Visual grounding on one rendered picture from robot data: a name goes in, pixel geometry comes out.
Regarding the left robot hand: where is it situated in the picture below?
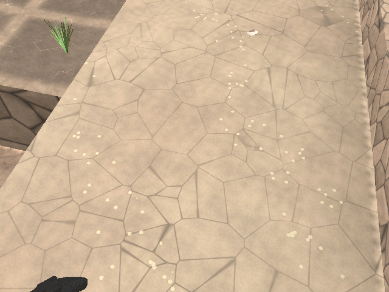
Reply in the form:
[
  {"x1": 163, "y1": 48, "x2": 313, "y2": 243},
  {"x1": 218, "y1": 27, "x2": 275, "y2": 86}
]
[{"x1": 30, "y1": 276, "x2": 88, "y2": 292}]

